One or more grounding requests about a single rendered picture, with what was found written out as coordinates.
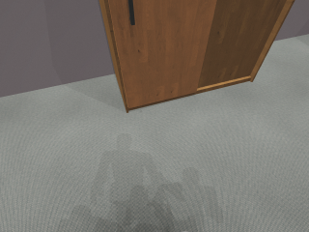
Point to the wardrobe door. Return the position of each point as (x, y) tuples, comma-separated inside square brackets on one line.
[(238, 35), (162, 55)]

